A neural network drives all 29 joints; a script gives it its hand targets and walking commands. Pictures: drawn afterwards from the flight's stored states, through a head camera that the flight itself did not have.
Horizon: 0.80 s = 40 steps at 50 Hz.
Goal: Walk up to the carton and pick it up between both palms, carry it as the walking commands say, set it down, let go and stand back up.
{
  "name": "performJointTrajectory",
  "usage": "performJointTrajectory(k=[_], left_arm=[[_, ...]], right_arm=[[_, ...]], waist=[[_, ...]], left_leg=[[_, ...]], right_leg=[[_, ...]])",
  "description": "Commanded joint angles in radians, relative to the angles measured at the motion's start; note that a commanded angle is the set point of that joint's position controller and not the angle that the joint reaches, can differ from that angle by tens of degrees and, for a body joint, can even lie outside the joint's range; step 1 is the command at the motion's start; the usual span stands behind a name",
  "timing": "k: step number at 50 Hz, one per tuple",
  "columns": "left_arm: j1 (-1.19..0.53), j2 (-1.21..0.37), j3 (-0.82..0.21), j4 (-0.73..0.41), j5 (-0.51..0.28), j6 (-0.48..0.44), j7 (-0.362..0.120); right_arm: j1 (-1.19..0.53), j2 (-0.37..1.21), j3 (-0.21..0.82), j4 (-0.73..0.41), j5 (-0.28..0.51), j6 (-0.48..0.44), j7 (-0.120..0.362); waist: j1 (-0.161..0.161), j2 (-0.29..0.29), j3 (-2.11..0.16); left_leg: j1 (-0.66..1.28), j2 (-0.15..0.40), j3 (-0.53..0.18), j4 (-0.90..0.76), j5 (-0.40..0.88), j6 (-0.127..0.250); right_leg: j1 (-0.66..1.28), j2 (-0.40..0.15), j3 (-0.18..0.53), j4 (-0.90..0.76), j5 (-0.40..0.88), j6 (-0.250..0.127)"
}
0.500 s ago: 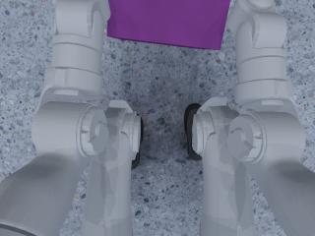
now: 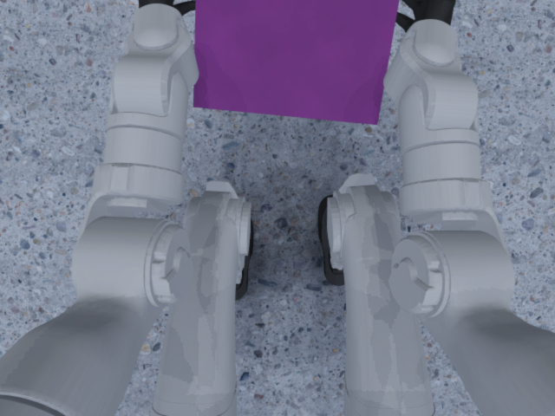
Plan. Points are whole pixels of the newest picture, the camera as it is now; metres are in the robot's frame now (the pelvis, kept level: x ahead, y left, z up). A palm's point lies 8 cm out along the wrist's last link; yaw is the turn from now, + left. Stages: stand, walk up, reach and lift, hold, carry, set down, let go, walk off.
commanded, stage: reach and lift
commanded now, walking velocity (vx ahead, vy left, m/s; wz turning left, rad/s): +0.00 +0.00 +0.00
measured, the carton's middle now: (291, 33) +0.54 -0.02 -0.16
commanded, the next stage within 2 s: none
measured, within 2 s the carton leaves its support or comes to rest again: neither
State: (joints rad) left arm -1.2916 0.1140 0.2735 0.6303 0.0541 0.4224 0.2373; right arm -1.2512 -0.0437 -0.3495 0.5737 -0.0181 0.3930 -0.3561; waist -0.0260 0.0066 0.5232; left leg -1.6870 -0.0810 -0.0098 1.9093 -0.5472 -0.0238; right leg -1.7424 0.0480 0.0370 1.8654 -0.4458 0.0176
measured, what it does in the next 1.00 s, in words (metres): rises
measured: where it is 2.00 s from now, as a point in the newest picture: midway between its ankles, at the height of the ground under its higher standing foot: (285, 263)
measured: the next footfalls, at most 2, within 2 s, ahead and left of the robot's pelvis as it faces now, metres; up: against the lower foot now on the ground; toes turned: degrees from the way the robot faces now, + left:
none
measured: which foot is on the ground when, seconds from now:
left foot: down 0.00-1.00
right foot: down 0.00-1.00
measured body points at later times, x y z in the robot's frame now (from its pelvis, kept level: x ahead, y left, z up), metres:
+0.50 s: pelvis -0.01 +0.00 +0.05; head +0.29 -0.02 +0.38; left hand +0.53 +0.12 -0.01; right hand +0.52 -0.16 -0.01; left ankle +0.14 +0.12 -0.44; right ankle +0.17 -0.12 -0.44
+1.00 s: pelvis +0.00 +0.00 +0.11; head +0.26 -0.01 +0.46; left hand +0.51 +0.12 +0.06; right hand +0.49 -0.16 +0.06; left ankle +0.14 +0.12 -0.44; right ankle +0.17 -0.12 -0.44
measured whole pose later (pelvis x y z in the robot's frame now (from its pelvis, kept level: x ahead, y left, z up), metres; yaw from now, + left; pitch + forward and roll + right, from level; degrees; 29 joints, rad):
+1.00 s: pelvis +0.00 +0.00 +0.11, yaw -1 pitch +9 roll +1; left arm -1.10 0.04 0.29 0.56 0.08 0.46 0.24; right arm -1.10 0.01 -0.34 0.53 -0.06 0.44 -0.34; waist -0.02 -0.02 0.52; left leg -1.22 -0.07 -0.02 1.54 -0.48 -0.01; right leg -1.27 0.06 0.06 1.50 -0.39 0.02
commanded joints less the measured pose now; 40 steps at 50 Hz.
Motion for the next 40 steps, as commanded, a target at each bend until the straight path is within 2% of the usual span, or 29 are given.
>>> performJointTrajectory(k=[1,2,3,5,7,11,14,18,26,29,31,34,35,37,40], left_arm=[[-0.826,-1.080,-0.592,-0.138,-0.214,-0.022,-0.413],[-0.833,-1.078,-0.582,-0.128,-0.211,-0.019,-0.415],[-0.837,-1.073,-0.572,-0.125,-0.207,-0.016,-0.417],[-0.839,-1.069,-0.540,-0.101,-0.188,-0.009,-0.421],[-0.863,-1.085,-0.540,-0.113,-0.188,-0.003,-0.423],[-0.894,-1.085,-0.529,-0.116,-0.173,0.000,-0.429],[-0.888,-1.085,-0.523,-0.110,-0.168,0.002,-0.436],[-0.872,-1.099,-0.542,-0.134,-0.178,0.000,-0.448],[-0.796,-1.147,-0.615,-0.179,-0.208,-0.002,-0.445],[-0.769,-1.149,-0.641,-0.215,-0.222,-0.007,-0.436],[-0.736,-1.152,-0.657,-0.227,-0.232,-0.010,-0.427],[-0.705,-1.135,-0.647,-0.209,-0.217,-0.011,-0.418],[-0.704,-1.143,-0.649,-0.217,-0.215,-0.014,-0.416],[-0.696,-1.147,-0.644,-0.211,-0.209,-0.016,-0.413],[-0.679,-1.145,-0.648,-0.220,-0.204,-0.020,-0.410]], right_arm=[[-0.859,1.035,0.684,-0.144,0.185,0.014,0.458],[-0.864,1.034,0.680,-0.135,0.180,0.018,0.458],[-0.867,1.049,0.681,-0.131,0.180,0.026,0.460],[-0.887,1.055,0.672,-0.117,0.180,0.034,0.466],[-0.906,1.058,0.670,-0.125,0.185,0.038,0.472],[-0.868,1.094,0.624,-0.033,0.166,0.051,0.486],[-0.868,1.120,0.619,-0.022,0.166,0.054,0.492],[-0.839,1.148,0.631,-0.035,0.165,0.056,0.495],[-0.741,1.140,0.663,-0.082,0.160,0.043,0.494],[-0.738,1.151,0.715,-0.143,0.184,0.039,0.488],[-0.726,1.137,0.739,-0.181,0.192,0.035,0.483],[-0.696,1.128,0.735,-0.158,0.182,0.034,0.479],[-0.673,1.125,0.730,-0.145,0.176,0.034,0.480],[-0.670,1.119,0.722,-0.137,0.175,0.030,0.483],[-0.651,1.138,0.730,-0.134,0.171,0.028,0.486]], waist=[[-0.007,-0.030,-2.441],[-0.009,-0.035,-2.413],[-0.002,-0.056,-2.405],[0.018,-0.058,-2.366],[0.022,-0.033,-2.386],[0.029,-0.013,-2.340],[0.035,-0.024,-2.349],[0.026,-0.028,-2.405],[-0.003,0.006,-2.470],[0.007,-0.015,-2.520],[0.001,-0.024,-2.531],[0.018,-0.023,-2.450],[0.011,-0.023,-2.439],[0.018,-0.005,-2.391],[0.022,-0.020,-2.392]], left_leg=[[0.508,-0.102,0.042,-0.280,0.147,0.033],[0.491,-0.102,0.039,-0.289,0.125,0.035],[0.498,-0.102,0.037,-0.304,0.104,0.041],[0.488,-0.099,0.037,-0.323,0.056,0.047],[0.518,-0.097,0.036,-0.342,0.040,0.048],[0.533,-0.088,0.036,-0.381,-0.005,0.046],[0.538,-0.088,0.038,-0.399,-0.012,0.048],[0.561,-0.089,0.042,-0.418,0.022,0.044],[0.682,-0.089,0.017,-0.462,0.127,0.027],[0.729,-0.092,0.012,-0.474,0.182,0.028],[0.763,-0.095,0.003,-0.483,0.214,0.030],[0.761,-0.092,-0.004,-0.509,0.192,0.028],[0.771,-0.091,-0.005,-0.518,0.184,0.027],[0.795,-0.085,-0.012,-0.546,0.171,0.026],[0.821,-0.084,-0.016,-0.568,0.176,0.027]], right_leg=[[0.843,0.106,-0.060,-0.220,0.156,-0.004],[0.841,0.104,-0.059,-0.229,0.139,-0.004],[0.850,0.106,-0.060,-0.239,0.115,-0.002],[0.836,0.103,-0.053,-0.263,0.063,-0.003],[0.842,0.101,-0.052,-0.278,0.047,-0.006],[0.825,0.094,-0.044,-0.315,-0.003,-0.014],[0.855,0.095,-0.041,-0.339,-0.008,-0.012],[0.932,0.097,-0.028,-0.368,0.029,-0.008],[0.990,0.104,-0.027,-0.404,0.135,-0.015],[1.058,0.107,-0.019,-0.420,0.186,-0.006],[1.078,0.111,-0.020,-0.427,0.216,-0.003],[1.064,0.105,-0.011,-0.451,0.185,-0.001],[1.064,0.106,-0.009,-0.462,0.175,-0.004],[1.044,0.104,-0.012,-0.479,0.156,-0.005],[1.073,0.104,-0.009,-0.503,0.162,-0.004]])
